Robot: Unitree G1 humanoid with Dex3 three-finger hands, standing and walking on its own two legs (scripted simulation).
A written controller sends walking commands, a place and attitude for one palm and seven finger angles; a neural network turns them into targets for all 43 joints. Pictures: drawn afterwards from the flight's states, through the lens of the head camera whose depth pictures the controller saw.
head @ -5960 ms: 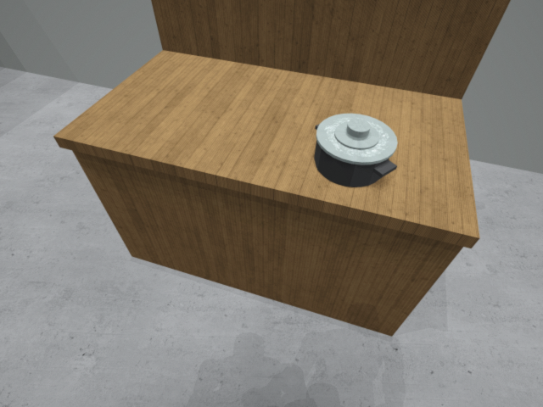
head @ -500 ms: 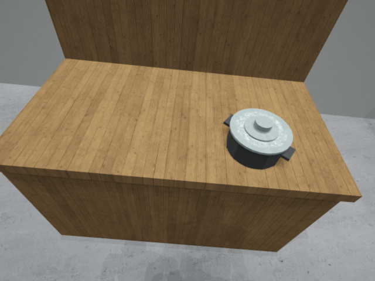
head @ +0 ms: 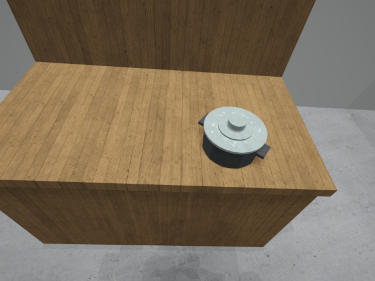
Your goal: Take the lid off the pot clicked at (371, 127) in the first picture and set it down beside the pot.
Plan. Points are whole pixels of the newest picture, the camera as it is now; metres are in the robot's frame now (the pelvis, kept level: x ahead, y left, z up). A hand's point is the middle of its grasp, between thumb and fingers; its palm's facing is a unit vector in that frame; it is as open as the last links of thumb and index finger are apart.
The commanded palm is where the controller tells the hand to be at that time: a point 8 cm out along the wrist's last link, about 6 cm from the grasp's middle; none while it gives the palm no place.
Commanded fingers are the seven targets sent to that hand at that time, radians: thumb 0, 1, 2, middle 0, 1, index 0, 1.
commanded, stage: shuffle to correct the standing spot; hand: left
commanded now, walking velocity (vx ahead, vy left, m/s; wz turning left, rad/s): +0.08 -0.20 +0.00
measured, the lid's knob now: (237, 122) +0.56 -0.13 +0.01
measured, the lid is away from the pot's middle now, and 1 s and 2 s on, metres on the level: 0.00 0.00 0.00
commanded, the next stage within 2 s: come to a stop and stand still in 1.36 s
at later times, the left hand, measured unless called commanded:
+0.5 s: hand out of the picture +0.10 +0.06 -0.19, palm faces +0.09 -0.99 -0.15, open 7.3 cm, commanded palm none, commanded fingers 0.00 0.90 0.90 -0.20 -0.30 -0.20 -0.30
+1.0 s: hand (193, 275) +0.18 -0.02 -0.19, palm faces +0.10 -0.99 -0.14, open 7.3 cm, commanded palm none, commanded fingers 0.00 0.90 0.90 -0.20 -0.30 -0.20 -0.30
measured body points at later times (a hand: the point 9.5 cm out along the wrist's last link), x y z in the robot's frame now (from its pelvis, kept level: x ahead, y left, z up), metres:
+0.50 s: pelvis +0.11 -0.11 -0.01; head +0.15 -0.08 +0.44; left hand +0.10 +0.12 -0.18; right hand +0.10 -0.33 -0.16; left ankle +0.01 +0.03 -0.74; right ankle +0.09 -0.23 -0.71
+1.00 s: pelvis +0.15 -0.20 +0.00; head +0.19 -0.15 +0.44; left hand +0.18 +0.03 -0.18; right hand +0.23 -0.43 -0.13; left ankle +0.14 -0.12 -0.74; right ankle +0.09 -0.35 -0.65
